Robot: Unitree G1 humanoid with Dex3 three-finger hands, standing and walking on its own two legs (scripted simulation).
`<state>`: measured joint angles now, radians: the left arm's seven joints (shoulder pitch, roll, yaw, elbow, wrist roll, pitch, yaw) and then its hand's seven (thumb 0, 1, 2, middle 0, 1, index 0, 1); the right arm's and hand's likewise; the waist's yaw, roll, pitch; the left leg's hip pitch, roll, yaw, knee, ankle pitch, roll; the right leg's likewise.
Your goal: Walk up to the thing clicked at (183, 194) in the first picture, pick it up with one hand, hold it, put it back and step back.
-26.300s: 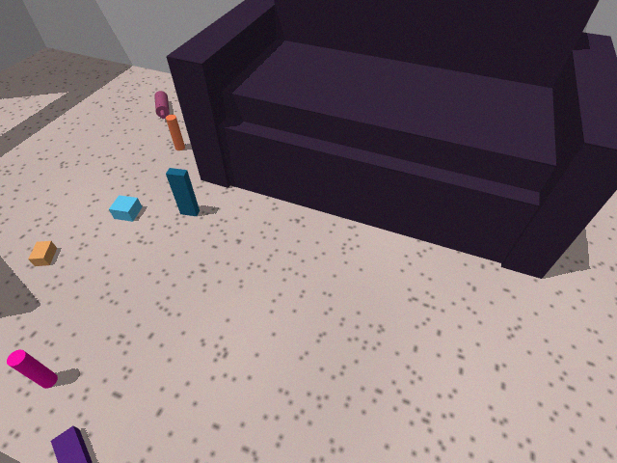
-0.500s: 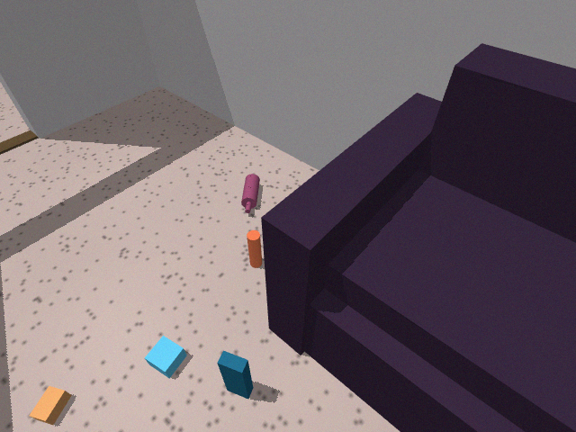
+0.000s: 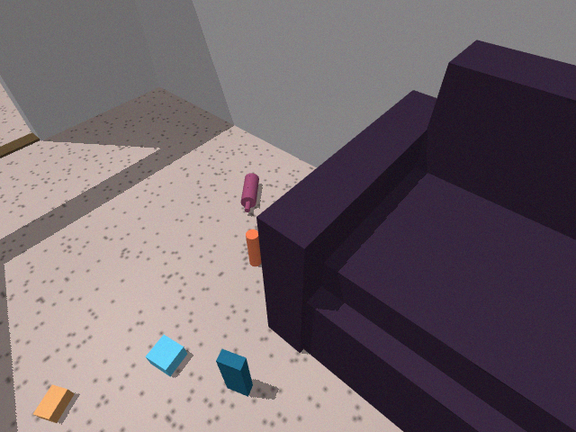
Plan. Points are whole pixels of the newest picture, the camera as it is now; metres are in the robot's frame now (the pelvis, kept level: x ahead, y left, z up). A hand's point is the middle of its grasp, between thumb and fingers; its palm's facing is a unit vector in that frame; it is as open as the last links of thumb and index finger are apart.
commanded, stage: stand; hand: left
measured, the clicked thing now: (235, 374) +0.43 +0.17 -0.66
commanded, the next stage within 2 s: step back in 1.20 s
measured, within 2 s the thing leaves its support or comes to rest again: neither
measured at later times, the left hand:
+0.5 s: hand out of the picture +0.09 +0.24 -0.15, palm faces -0.02 -0.94 -0.34, open 7.4 cm
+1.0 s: hand out of the picture +0.10 +0.24 -0.15, palm faces -0.03 -0.94 -0.34, open 7.4 cm
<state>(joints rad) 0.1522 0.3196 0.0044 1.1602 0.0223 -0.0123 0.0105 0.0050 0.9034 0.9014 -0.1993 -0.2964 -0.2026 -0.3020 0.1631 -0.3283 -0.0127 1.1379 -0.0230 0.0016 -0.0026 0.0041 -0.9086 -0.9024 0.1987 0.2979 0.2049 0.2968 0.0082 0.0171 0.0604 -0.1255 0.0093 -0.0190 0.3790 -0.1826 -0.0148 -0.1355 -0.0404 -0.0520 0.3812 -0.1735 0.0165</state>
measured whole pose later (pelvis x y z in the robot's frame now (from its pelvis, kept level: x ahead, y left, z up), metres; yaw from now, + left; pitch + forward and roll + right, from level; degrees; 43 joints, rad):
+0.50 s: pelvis +0.01 -0.01 +0.00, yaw -1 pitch -3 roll +0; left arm 0.10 0.32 0.01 1.17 0.02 -0.02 0.00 0.00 0.90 0.90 -0.20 -0.30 -0.20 -0.30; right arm 0.12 -0.34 0.00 1.15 -0.02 -0.01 0.00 0.00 -0.91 -0.90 0.20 0.30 0.21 0.30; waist 0.00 0.02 0.06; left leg -0.09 0.03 -0.01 0.33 -0.18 -0.03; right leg -0.11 -0.02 -0.04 0.34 -0.17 0.01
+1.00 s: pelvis +0.02 -0.01 +0.00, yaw -1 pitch -3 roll +0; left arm 0.10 0.33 0.01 1.16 0.01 -0.02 0.00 0.00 0.90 0.90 -0.20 -0.30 -0.20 -0.30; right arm 0.12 -0.34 0.00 1.15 -0.02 -0.01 0.00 0.00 -0.91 -0.90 0.20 0.30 0.21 0.30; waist 0.00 0.02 0.06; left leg -0.08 0.04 0.00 0.31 -0.18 -0.03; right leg -0.11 -0.01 -0.04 0.33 -0.17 0.00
